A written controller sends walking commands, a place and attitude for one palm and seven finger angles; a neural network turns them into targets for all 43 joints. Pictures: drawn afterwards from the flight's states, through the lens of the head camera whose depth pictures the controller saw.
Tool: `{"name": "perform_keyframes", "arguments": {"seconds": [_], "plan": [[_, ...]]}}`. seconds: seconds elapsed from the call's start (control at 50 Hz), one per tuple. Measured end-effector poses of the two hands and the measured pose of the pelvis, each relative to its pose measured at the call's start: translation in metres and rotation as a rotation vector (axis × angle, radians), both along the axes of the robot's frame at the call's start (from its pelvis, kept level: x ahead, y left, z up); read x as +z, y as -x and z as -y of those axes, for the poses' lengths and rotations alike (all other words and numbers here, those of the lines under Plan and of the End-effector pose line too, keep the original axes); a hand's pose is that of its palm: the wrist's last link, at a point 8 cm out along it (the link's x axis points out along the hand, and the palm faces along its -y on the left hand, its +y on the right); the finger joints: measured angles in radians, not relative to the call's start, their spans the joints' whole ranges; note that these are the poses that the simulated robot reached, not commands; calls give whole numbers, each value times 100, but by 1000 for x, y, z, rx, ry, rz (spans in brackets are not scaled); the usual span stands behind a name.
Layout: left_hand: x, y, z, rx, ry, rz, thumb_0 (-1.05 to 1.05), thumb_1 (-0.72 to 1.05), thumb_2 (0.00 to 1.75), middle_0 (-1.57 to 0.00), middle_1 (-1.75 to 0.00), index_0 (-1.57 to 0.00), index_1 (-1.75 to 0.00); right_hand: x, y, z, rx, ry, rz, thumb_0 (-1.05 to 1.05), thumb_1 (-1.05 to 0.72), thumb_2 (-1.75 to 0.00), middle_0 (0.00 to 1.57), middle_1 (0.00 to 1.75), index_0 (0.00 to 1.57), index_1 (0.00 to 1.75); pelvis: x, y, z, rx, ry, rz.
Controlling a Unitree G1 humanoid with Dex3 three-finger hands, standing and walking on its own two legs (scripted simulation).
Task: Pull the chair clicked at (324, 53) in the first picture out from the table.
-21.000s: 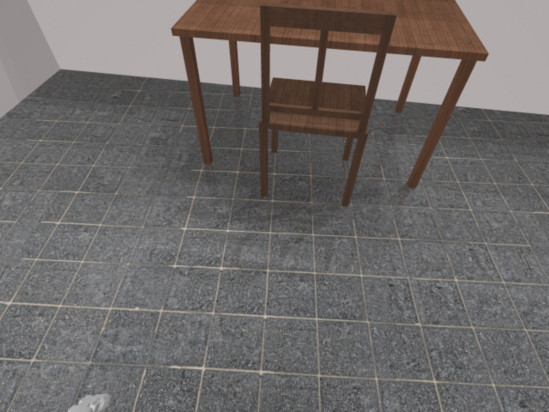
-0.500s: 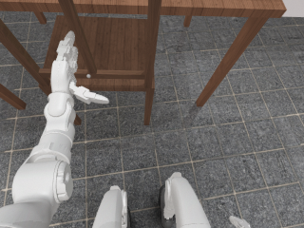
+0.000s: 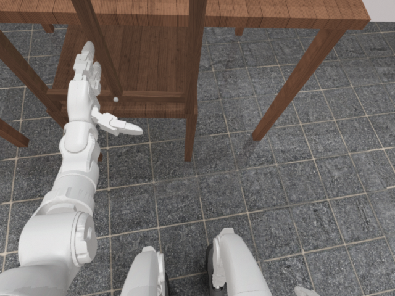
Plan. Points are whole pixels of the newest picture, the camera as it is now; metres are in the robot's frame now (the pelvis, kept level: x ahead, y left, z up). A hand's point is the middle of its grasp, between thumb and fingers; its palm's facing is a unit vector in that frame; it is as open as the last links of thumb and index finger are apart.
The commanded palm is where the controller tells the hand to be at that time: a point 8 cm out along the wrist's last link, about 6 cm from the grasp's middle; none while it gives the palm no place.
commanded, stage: push the fingers through the gap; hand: left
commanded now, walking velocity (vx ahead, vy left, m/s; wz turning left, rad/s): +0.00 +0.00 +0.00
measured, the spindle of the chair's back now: (101, 52) +0.61 +0.16 +0.02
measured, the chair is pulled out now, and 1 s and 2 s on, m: -0.10 -0.10 -0.10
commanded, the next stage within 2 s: hook a spindle and tug to test in 0.02 s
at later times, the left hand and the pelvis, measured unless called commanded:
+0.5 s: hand (116, 99) +0.49 +0.13 +0.02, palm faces -0.02 -1.00 -0.04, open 15.2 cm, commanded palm +0.46 +0.18 +0.03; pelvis +0.01 +0.00 +0.00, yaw +0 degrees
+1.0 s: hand (118, 99) +0.49 +0.12 +0.02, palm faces -0.01 -1.00 -0.04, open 5.5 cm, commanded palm +0.46 +0.17 +0.03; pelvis +0.01 +0.00 +0.00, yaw +0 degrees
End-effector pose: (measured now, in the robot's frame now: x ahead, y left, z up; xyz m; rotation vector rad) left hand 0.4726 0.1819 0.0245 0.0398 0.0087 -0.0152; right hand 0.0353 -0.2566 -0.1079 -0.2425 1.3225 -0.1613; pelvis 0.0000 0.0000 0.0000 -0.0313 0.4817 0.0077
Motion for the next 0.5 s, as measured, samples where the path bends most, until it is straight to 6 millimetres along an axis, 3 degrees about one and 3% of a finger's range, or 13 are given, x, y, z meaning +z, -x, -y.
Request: {"name": "perform_keyframes", "arguments": {"seconds": [0.24,0.5], "plan": [[0,1,1,-5,0,-7,-1,-50,30,-8,-13,-8,-13,0,-23,3,4,-3,37,1,-90,-89,20,30,20,30,2,-7,2,-1,-2,1],[-2,-2,-1,-3,1,-4,-1,-48,30,-25,-66,-25,-67,1,-24,5,-4,3,38,1,-90,-89,20,30,20,30,2,-9,3,-5,-4,-5]]}}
